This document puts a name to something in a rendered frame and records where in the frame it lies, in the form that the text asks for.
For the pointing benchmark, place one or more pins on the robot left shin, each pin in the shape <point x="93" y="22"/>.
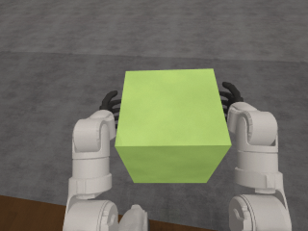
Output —
<point x="136" y="206"/>

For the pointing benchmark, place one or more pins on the robot left hand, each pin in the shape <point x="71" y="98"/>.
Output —
<point x="107" y="104"/>

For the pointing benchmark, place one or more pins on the right robot forearm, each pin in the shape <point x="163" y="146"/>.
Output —
<point x="257" y="144"/>

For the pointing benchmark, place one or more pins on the carton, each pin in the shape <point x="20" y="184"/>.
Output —
<point x="171" y="126"/>

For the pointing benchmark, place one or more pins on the robot right hand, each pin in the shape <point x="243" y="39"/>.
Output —
<point x="232" y="97"/>

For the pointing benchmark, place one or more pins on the left robot upper arm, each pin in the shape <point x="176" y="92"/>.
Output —
<point x="92" y="215"/>

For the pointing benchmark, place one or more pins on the left robot forearm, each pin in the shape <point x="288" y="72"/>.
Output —
<point x="90" y="153"/>

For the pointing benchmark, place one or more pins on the right robot upper arm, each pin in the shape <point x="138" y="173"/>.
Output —
<point x="258" y="212"/>

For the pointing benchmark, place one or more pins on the left robot thigh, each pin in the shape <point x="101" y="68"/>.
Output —
<point x="134" y="220"/>

